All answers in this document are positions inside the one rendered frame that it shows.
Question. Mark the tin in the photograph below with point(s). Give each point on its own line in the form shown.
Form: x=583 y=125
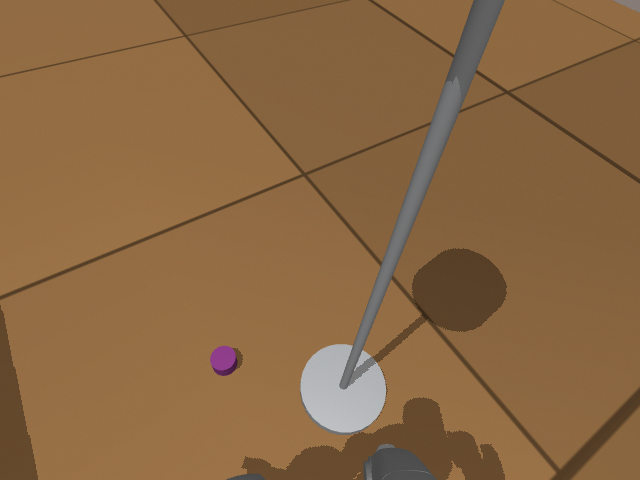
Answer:
x=223 y=360

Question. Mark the floor lamp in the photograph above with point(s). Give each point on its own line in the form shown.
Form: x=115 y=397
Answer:
x=342 y=387

